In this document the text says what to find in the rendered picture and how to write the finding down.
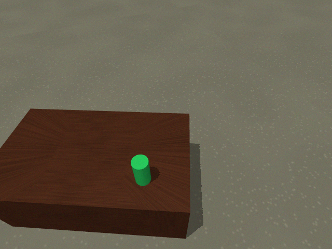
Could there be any can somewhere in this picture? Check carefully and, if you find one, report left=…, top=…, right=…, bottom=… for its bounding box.
left=131, top=155, right=151, bottom=186

